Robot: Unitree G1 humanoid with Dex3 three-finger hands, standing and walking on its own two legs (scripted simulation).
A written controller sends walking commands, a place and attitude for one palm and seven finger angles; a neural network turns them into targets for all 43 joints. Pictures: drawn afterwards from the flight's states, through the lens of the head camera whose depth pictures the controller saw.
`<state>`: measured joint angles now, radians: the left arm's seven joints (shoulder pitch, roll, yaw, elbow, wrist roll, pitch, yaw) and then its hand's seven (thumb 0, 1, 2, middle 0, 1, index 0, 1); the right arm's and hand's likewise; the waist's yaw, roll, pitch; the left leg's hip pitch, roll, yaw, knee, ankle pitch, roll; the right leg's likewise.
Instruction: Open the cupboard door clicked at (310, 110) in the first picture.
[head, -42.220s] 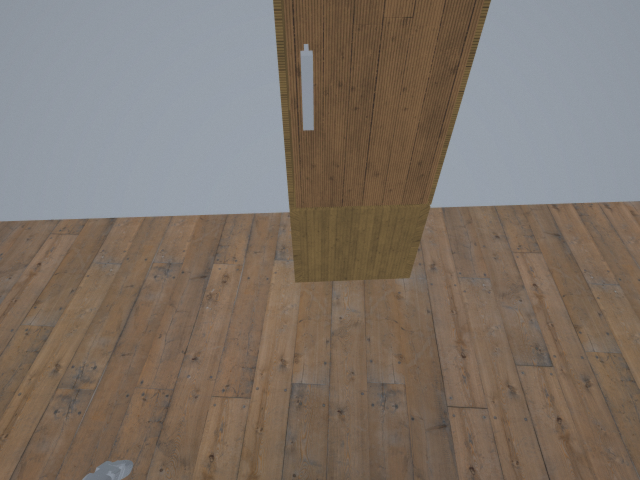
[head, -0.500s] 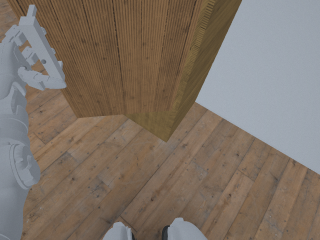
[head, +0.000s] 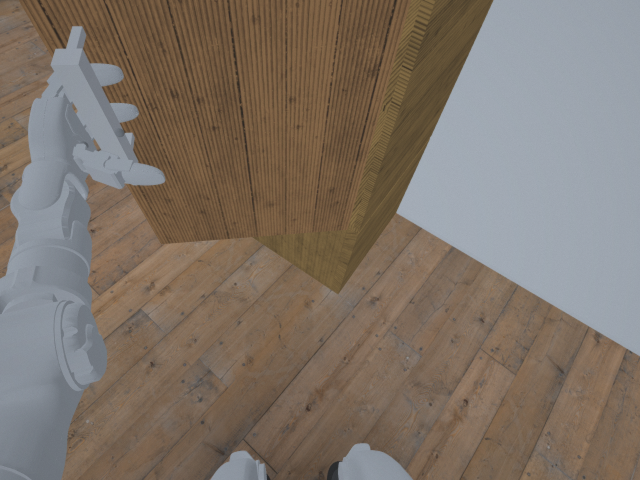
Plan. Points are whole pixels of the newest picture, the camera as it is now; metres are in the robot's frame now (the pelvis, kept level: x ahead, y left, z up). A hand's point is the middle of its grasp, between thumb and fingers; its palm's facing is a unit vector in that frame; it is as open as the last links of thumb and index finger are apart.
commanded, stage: slide the fingers in behind the handle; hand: left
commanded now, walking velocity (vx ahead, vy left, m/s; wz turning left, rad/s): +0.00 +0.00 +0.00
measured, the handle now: (104, 108) +0.56 +0.23 +0.09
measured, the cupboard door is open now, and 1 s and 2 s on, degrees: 42 43 66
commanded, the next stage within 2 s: close the thumb around the handle in 0.42 s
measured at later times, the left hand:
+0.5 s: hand (120, 140) +0.50 +0.20 +0.10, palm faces +0.07 -1.00 -0.01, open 14.1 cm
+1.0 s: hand (120, 136) +0.50 +0.20 +0.10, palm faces +0.07 -1.00 -0.01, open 8.0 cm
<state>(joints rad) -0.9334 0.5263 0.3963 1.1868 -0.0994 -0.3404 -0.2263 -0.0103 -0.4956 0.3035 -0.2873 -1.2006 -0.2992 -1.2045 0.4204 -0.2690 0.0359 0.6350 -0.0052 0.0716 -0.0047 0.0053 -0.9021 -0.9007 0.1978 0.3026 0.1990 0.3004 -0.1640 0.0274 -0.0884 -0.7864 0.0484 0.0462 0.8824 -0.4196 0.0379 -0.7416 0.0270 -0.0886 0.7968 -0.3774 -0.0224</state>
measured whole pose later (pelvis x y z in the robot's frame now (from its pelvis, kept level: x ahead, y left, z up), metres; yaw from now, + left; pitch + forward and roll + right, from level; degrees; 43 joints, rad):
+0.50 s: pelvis -0.01 +0.00 +0.00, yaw +1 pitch +18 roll -3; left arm -0.96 0.50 0.35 1.23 -0.11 -0.38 -0.20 -0.01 -0.50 0.30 -0.29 -1.20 -0.28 -1.20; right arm 0.40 -0.28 0.03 0.67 -0.01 0.04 -0.01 0.01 -0.90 -0.90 0.20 0.30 0.20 0.30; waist -0.15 0.03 -0.08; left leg -0.80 0.04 0.03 0.89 -0.41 0.04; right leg -0.75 0.02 -0.10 0.81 -0.38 -0.02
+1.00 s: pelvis -0.01 +0.00 +0.00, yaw +1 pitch +19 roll -3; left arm -0.99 0.52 0.34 1.24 -0.11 -0.37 -0.19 0.00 0.37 0.68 -0.35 -1.29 -0.33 -1.30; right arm 0.42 -0.28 0.03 0.68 -0.01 0.03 -0.01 0.01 -0.90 -0.90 0.20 0.30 0.20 0.30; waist -0.16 0.03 -0.08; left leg -0.82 0.03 0.02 0.90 -0.41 0.04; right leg -0.77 0.01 -0.11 0.82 -0.38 -0.02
